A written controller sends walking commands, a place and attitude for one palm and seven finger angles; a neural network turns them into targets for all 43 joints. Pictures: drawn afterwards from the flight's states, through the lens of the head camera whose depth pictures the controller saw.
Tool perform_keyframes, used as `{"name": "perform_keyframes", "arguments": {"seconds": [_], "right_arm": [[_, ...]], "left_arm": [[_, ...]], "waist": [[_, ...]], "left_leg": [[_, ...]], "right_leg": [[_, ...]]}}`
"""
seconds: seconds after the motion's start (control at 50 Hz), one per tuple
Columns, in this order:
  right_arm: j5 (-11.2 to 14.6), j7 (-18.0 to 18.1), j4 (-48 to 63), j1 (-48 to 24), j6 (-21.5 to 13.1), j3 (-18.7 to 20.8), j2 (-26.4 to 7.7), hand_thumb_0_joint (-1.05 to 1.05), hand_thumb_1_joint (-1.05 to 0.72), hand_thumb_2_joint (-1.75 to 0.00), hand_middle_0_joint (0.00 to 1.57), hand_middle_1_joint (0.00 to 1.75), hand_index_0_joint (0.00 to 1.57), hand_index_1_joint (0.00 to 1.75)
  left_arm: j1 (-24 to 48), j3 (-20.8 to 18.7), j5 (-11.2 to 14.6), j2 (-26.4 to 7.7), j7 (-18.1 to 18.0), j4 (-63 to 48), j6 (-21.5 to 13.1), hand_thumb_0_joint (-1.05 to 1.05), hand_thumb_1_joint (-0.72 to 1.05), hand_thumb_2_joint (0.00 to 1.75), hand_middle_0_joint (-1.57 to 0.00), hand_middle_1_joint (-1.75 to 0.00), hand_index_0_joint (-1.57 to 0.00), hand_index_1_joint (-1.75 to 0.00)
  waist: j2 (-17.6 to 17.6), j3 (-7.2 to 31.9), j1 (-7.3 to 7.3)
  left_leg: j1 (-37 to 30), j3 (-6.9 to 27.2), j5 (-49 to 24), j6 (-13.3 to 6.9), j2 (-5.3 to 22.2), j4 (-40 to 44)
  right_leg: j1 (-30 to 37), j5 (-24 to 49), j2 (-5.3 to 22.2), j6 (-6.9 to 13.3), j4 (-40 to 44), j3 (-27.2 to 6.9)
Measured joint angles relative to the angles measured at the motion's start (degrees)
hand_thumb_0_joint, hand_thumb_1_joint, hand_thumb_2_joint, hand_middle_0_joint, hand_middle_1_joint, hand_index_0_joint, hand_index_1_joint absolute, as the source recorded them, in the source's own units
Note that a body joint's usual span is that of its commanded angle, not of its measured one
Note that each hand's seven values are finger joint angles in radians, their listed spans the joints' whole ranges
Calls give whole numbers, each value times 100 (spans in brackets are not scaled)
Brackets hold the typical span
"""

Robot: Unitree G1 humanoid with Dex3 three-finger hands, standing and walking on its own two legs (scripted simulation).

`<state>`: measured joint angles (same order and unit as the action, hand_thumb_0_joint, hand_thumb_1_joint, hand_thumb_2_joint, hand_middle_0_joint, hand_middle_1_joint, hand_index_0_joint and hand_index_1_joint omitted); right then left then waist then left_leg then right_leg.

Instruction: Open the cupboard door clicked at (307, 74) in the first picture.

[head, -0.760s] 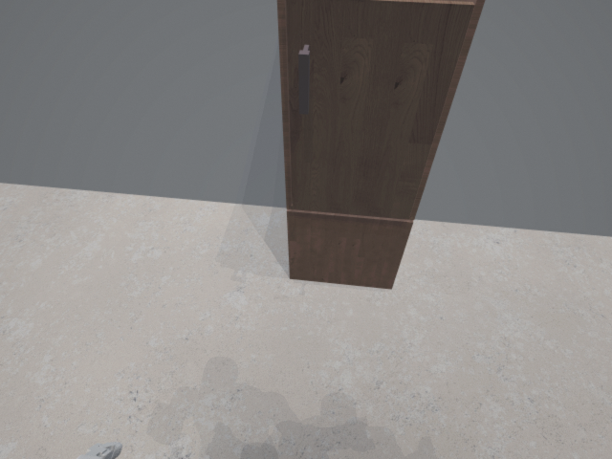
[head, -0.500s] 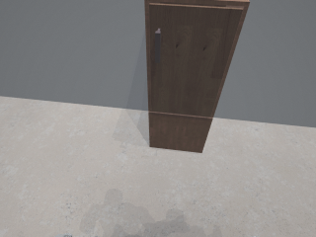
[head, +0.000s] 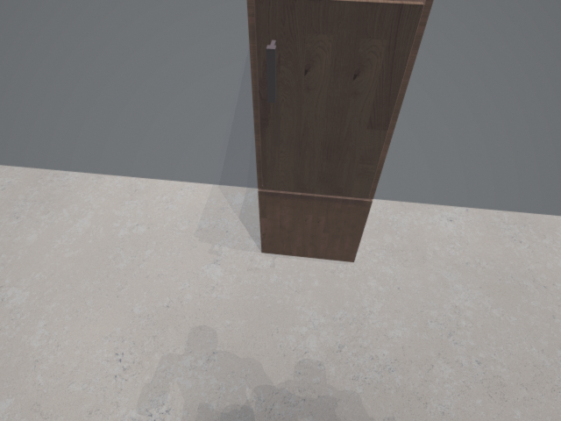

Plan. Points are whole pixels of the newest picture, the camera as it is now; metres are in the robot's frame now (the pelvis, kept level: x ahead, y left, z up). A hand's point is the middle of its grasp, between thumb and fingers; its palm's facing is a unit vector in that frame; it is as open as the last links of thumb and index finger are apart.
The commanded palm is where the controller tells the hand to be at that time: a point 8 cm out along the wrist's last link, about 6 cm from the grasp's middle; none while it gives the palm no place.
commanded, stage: stand and wait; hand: left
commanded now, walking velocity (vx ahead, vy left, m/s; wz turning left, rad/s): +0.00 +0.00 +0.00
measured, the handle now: (272, 71) +0.87 +0.07 +0.08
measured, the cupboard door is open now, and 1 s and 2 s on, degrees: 0 0 0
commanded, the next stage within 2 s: look at it before walking up in 0.06 s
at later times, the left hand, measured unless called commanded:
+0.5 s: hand out of the picture +0.08 +0.24 -0.15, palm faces -0.02 -0.94 -0.33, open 7.4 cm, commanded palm none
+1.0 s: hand out of the picture +0.06 +0.22 -0.17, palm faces -0.03 -0.96 -0.28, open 7.4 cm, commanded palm none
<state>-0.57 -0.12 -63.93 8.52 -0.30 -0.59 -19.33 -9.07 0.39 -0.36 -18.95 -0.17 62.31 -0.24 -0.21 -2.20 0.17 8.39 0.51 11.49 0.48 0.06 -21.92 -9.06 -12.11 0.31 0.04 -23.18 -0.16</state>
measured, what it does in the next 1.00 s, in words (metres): stands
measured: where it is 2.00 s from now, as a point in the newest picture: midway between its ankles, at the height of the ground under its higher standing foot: (301, 410)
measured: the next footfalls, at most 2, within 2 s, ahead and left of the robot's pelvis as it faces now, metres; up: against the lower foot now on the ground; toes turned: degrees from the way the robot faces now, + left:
left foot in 1.48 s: +0.37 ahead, +0.04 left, +0.00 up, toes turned -3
right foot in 1.84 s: +0.35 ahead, -0.18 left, +0.00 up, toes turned -12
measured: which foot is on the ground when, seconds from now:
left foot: down 0.00-1.00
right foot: down 0.00-1.00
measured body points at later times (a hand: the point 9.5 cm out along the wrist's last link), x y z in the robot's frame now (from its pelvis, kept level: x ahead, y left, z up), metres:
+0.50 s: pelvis +0.01 +0.00 +0.00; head +0.01 +0.00 +0.45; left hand +0.08 +0.29 -0.13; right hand +0.08 -0.29 -0.13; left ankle +0.01 +0.13 -0.74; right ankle +0.01 -0.12 -0.74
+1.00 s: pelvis +0.03 +0.00 +0.00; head +0.01 +0.00 +0.45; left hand +0.06 +0.27 -0.15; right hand +0.07 -0.27 -0.15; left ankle +0.01 +0.13 -0.74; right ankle +0.01 -0.12 -0.74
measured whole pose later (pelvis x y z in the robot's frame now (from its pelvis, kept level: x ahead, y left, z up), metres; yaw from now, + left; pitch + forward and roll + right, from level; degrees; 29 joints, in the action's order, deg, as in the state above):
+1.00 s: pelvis +0.03 +0.00 +0.00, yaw -2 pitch -2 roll +1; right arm -1.2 -0.1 -63.6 11.0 0.0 -0.7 -15.0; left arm -14.1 -0.1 -1.0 -16.0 0.4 62.9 0.7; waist 1.0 0.8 -0.4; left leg 7.2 -1.4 15.4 0.4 0.3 -23.9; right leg -10.2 -18.7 0.3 0.6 -28.8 -1.5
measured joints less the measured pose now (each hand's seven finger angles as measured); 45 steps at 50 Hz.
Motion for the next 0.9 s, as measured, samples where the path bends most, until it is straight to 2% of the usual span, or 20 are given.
{"name": "perform_keyframes", "arguments": {"seconds": [0.82, 0.9], "right_arm": [[15, 17, 23, -160, -40, -26, 32, 1, -91, -90, 20, 30, 21, 30], [-24, 39, 6, -97, -1, -39, 131, 1, -91, -90, 20, 30, 20, 30]], "left_arm": [[44, -3, -6, -9, -3, 15, -20, 1, 91, 90, -20, -30, -20, -30], [-65, -9, -13, 80, -49, 38, 29, 1, 91, 90, -20, -30, -20, -30]], "waist": [[34, 23, -39], [47, 125, -52]], "left_leg": [[-186, -12, -32, -15, -10, 218], [-167, -54, 49, -5, -3, 125]], "right_leg": [[189, 43, 12, -23, 230, -12], [132, -43, 6, -27, 95, -51]]}}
